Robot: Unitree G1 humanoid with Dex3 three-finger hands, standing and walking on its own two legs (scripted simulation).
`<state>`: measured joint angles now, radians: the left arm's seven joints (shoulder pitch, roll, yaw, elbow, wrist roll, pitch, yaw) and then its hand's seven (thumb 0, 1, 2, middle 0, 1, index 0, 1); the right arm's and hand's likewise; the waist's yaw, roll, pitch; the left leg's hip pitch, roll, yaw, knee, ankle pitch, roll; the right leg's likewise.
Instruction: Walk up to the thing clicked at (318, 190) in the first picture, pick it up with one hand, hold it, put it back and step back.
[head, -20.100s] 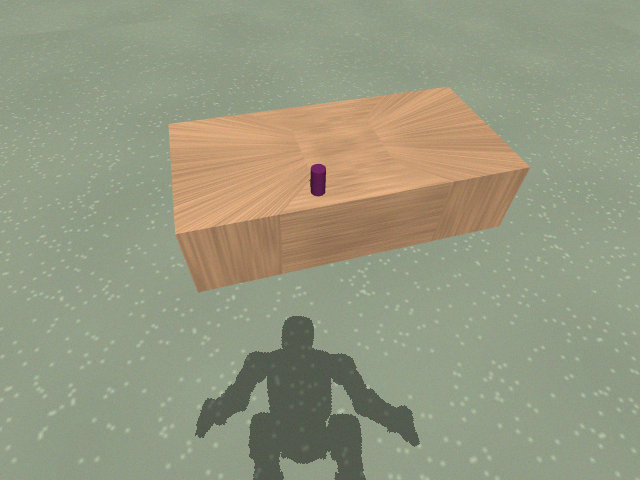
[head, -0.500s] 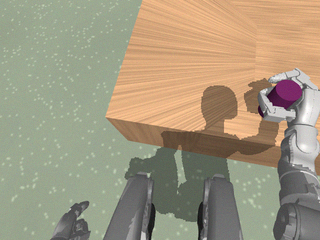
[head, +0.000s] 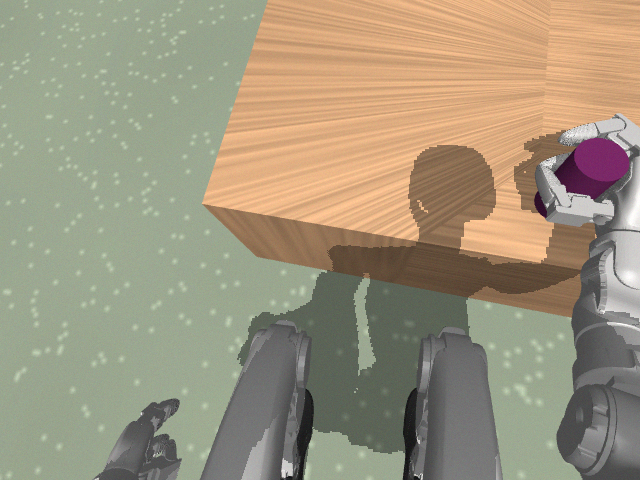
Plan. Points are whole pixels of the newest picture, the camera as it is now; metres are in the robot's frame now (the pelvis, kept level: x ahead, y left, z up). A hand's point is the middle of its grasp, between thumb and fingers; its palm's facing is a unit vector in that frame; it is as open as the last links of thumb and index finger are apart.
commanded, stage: lower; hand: right
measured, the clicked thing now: (576, 183) +0.47 -0.26 -0.03
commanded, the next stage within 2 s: loosen in 0.90 s
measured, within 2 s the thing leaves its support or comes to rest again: rests again in 0.60 s
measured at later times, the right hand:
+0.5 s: hand (549, 188) +0.47 -0.24 -0.07, palm faces +0.21 +0.98 -0.02, open 7.0 cm
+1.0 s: hand (546, 193) +0.48 -0.25 -0.08, palm faces +0.20 +0.98 -0.02, open 7.0 cm
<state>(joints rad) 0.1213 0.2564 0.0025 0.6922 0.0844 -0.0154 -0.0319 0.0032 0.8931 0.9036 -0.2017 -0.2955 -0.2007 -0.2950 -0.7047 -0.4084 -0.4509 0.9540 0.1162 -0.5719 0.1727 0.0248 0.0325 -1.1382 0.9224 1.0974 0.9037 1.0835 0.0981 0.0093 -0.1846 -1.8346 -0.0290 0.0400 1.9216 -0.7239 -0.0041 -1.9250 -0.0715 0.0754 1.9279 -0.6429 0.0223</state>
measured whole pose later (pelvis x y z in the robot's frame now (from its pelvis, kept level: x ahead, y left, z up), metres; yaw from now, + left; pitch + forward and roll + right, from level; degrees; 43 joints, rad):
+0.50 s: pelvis -0.01 +0.00 -0.05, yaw +1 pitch +36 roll +4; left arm 0.12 0.27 0.00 0.71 0.08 0.01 -0.04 0.00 0.90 0.90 -0.20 -0.29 -0.20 -0.29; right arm -0.77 -0.45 -0.49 0.96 0.11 -0.53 0.18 0.02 0.03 -1.14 0.92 1.10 0.90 1.08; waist 0.10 0.01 -0.15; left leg -1.99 -0.04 0.04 2.10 -0.73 0.00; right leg -2.08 -0.08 0.09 2.10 -0.65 0.03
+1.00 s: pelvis -0.01 +0.01 -0.08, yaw +2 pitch +35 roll +4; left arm 0.11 0.29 0.00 0.72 0.09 0.01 -0.03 0.00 0.90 0.89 -0.20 -0.29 -0.20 -0.29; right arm -0.78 -0.48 -0.51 0.97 0.12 -0.52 0.22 0.02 0.03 -1.14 0.92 1.10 0.90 1.08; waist 0.10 0.02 -0.14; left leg -2.06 -0.05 0.06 2.18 -0.74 0.01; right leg -2.14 -0.08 0.11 2.18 -0.66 0.04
